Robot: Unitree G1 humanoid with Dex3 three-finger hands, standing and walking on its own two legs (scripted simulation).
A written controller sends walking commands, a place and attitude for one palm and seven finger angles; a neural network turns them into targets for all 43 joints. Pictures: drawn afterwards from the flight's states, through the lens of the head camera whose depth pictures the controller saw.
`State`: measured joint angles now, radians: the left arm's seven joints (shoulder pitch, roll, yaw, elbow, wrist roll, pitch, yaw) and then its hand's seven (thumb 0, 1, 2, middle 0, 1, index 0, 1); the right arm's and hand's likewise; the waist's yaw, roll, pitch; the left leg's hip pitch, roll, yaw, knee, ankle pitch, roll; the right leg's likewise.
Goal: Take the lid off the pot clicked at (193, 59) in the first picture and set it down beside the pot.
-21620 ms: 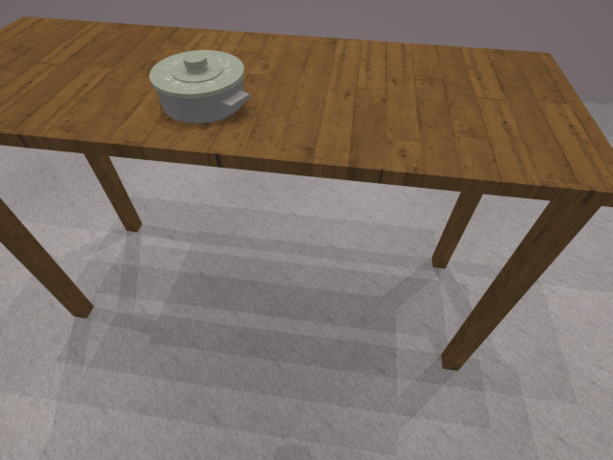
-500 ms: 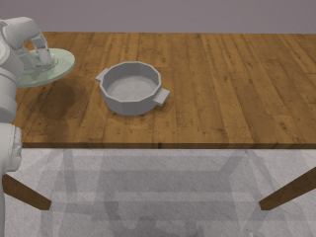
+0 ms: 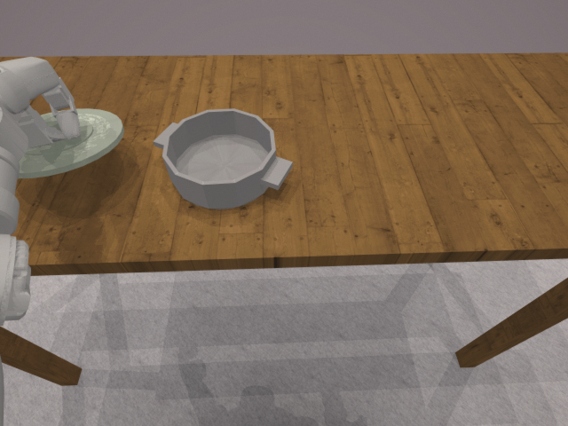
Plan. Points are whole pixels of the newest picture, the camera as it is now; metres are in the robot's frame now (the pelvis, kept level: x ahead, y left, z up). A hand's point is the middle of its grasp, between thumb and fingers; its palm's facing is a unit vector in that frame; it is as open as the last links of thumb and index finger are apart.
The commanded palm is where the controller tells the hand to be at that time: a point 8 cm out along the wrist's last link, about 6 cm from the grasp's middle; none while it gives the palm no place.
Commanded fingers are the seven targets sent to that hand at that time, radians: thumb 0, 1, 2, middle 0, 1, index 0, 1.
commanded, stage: lower the lid onto the table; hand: left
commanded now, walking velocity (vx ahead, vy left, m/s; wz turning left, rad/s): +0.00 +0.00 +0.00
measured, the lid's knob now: (49, 125) +0.50 +0.30 +0.16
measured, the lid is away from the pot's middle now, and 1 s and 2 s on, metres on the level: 0.23 0.22 0.25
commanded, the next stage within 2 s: open the fingers wide in 0.62 s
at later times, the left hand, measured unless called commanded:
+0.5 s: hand (43, 152) +0.45 +0.30 +0.15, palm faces -0.43 -0.16 -0.89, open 3.9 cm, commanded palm +0.48 +0.30 +0.21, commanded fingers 0.00 0.71 0.92 -0.83 -1.05 -1.08 -1.13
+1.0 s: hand (53, 156) +0.46 +0.29 +0.14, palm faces -0.38 -0.07 -0.92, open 4.0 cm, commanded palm +0.47 +0.30 +0.20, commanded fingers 0.00 0.41 0.89 -0.68 -0.92 -0.84 -0.97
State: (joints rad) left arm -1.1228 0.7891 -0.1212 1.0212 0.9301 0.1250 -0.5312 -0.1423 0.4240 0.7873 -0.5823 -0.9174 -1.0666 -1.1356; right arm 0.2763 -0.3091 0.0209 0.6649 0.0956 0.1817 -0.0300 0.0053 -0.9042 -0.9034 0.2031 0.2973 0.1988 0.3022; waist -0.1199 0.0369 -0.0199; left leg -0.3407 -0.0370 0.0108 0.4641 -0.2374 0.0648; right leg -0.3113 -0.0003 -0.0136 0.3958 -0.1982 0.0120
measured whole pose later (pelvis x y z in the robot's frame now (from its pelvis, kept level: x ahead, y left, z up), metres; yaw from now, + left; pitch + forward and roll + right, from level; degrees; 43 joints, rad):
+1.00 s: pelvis +0.00 +0.00 -0.01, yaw -1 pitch +9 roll -2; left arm -1.04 0.79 -0.10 1.04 0.94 -0.06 -0.43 -0.02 0.55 0.88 -0.73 -0.99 -0.97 -1.08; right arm 0.28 -0.29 0.02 0.67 0.09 0.26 -0.05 0.00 -0.90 -0.90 0.20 0.30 0.20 0.30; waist -0.11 0.03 -0.04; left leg -0.44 -0.03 0.02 0.55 -0.27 0.07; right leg -0.41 0.00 -0.01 0.47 -0.23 0.02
